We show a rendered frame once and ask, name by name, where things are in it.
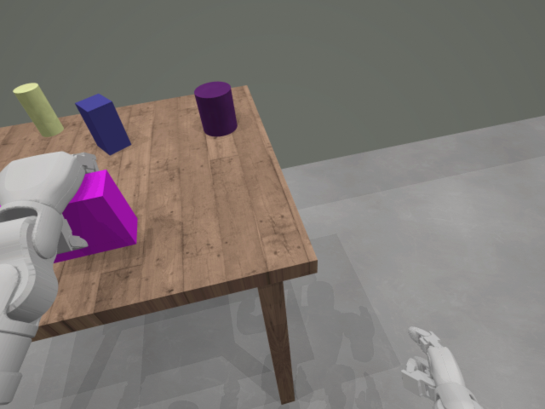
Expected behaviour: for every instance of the left robot hand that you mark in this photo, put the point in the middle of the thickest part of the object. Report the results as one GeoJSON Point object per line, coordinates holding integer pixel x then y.
{"type": "Point", "coordinates": [51, 179]}

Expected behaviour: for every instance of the table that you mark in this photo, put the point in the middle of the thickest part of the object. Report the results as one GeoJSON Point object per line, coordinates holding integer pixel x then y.
{"type": "Point", "coordinates": [215, 217]}

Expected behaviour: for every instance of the right robot hand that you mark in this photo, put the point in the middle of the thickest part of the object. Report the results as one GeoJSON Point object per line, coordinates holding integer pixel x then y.
{"type": "Point", "coordinates": [423, 376]}

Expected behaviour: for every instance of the sponge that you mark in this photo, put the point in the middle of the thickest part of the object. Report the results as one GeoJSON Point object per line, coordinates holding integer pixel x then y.
{"type": "Point", "coordinates": [99, 214]}

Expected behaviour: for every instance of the robot left forearm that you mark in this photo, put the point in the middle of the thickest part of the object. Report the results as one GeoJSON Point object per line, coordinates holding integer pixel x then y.
{"type": "Point", "coordinates": [29, 236]}

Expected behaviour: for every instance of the robot right forearm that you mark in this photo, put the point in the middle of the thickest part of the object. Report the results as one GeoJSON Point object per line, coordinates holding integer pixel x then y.
{"type": "Point", "coordinates": [454, 396]}

